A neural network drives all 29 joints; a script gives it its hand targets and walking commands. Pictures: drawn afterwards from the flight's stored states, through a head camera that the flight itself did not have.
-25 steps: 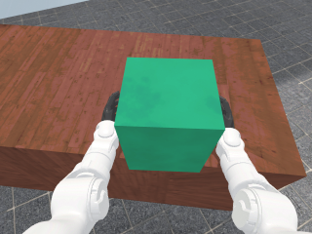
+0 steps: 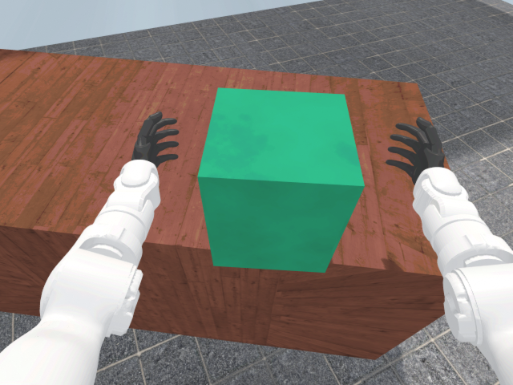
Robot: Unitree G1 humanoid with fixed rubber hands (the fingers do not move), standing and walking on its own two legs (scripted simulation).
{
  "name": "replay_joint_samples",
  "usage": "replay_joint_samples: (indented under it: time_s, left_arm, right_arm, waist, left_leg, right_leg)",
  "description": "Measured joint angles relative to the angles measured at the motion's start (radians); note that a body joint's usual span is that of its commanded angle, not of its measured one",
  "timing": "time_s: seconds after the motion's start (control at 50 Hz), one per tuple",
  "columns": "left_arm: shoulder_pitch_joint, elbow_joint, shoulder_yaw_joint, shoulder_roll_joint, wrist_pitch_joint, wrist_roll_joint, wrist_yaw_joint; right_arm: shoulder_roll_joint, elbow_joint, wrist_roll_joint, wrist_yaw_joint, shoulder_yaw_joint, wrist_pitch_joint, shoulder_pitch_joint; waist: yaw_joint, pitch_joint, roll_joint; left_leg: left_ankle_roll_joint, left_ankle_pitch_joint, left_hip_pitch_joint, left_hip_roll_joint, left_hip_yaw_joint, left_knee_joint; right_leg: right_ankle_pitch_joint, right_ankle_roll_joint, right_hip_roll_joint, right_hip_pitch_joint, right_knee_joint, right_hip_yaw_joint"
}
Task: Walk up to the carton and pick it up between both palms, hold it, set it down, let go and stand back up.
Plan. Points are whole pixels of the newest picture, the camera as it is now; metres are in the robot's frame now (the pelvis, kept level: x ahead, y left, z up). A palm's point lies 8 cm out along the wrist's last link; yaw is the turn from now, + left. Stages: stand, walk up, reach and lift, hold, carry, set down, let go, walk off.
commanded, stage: set down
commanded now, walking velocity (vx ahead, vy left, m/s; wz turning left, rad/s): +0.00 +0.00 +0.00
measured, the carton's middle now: (274, 185) +0.45 -0.03 +0.05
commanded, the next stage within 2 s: none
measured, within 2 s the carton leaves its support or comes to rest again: neither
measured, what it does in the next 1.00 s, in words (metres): stands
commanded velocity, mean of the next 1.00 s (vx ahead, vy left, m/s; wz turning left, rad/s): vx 0.00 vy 0.00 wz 0.00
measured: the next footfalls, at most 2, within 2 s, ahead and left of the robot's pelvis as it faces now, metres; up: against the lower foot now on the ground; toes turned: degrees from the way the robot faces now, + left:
none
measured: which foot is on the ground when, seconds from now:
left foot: down 0.00-1.00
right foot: down 0.00-1.00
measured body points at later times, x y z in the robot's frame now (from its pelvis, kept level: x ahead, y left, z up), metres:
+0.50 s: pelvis -0.02 -0.02 +0.01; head +0.03 +0.00 +0.46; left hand +0.48 +0.15 +0.17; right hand +0.43 -0.24 +0.18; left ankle +0.02 +0.10 -0.72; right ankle +0.03 -0.12 -0.72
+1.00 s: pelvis +0.02 -0.02 +0.03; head +0.05 -0.02 +0.47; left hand +0.43 +0.18 +0.11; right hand +0.41 -0.23 +0.12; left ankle +0.02 +0.10 -0.72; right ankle +0.03 -0.12 -0.72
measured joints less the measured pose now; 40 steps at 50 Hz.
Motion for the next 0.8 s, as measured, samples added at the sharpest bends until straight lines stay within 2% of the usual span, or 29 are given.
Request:
replay_joint_samples:
  time_s: [0.12,0.24,0.3,0.38,0.48,0.56,0.64,0.72,0.8]
  left_arm:
    - [-0.046,0.01,-0.02,0.002,0.067,-0.035,-0.008]
    - [-0.112,0.011,0.004,-0.014,0.124,-0.042,-0.002]
    - [-0.12,-0.038,0.047,-0.016,0.156,-0.017,0.0]
    - [-0.117,-0.119,0.095,0.006,0.237,0.009,-0.002]
    - [-0.117,-0.221,0.077,0.068,0.366,0.0,0.017]
    - [-0.12,-0.303,0.079,0.111,0.436,-0.007,0.022]
    - [-0.132,-0.307,0.097,0.133,0.474,0.028,0.004]
    - [-0.097,-0.28,0.124,0.118,0.467,0.069,-0.027]
    - [0.013,-0.319,0.165,0.079,0.444,0.106,-0.055]
  right_arm:
    - [0.015,-0.069,-0.003,0.006,0.0,0.097,-0.032]
    - [0.06,-0.139,-0.048,-0.026,-0.046,0.175,-0.097]
    - [0.093,-0.202,-0.073,-0.059,-0.081,0.21,-0.098]
    - [0.124,-0.304,-0.064,-0.11,-0.09,0.276,-0.078]
    - [0.119,-0.393,-0.058,-0.14,-0.127,0.372,-0.068]
    - [0.082,-0.461,-0.033,-0.146,-0.133,0.42,-0.06]
    - [0.043,-0.435,-0.006,-0.133,-0.106,0.454,-0.079]
    - [0.032,-0.395,0.012,-0.12,-0.062,0.456,-0.065]
    - [0.063,-0.43,0.01,-0.118,-0.031,0.432,0.009]
  waist:
    - [-0.015,0.015,-0.012]
    - [-0.013,0.056,-0.012]
    - [-0.012,0.071,-0.012]
    - [-0.019,0.093,-0.02]
    - [-0.034,0.104,-0.024]
    - [-0.041,0.112,-0.037]
    - [-0.051,0.132,-0.056]
    - [-0.048,0.134,-0.057]
    - [-0.037,0.137,-0.04]
  left_leg:
    - [-0.002,0.044,0.018,-0.012,0.013,-0.045]
    - [-0.003,0.08,0.025,-0.021,0.024,-0.079]
    - [-0.005,0.093,0.034,-0.022,0.024,-0.097]
    - [-0.01,0.099,0.068,-0.021,0.021,-0.118]
    - [-0.017,0.09,0.108,-0.014,0.008,-0.125]
    - [-0.023,0.075,0.149,-0.008,0.002,-0.126]
    - [-0.027,0.068,0.219,-0.006,0.002,-0.148]
    - [-0.031,0.067,0.286,-0.006,0.002,-0.185]
    - [-0.032,0.068,0.347,-0.009,0.0,-0.223]
  right_leg:
    - [0.025,-0.003,-0.012,-0.004,-0.004,0.012]
    - [0.045,-0.005,-0.02,-0.017,-0.003,0.024]
    - [0.054,-0.008,-0.02,-0.011,-0.014,0.024]
    - [0.057,-0.012,-0.018,0.022,-0.031,0.022]
    - [0.054,-0.018,-0.01,0.072,-0.054,0.012]
    - [0.044,-0.023,-0.002,0.118,-0.065,0.009]
    - [0.034,-0.027,0.001,0.184,-0.082,0.011]
    - [0.033,-0.028,0.003,0.248,-0.115,0.014]
    - [0.031,-0.028,0.002,0.308,-0.148,0.014]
